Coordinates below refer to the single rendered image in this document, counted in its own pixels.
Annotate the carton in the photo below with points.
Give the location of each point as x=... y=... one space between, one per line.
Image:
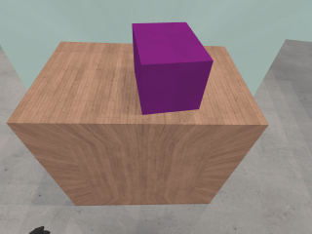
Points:
x=171 y=66

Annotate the pedestal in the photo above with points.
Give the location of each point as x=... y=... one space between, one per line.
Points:
x=81 y=119

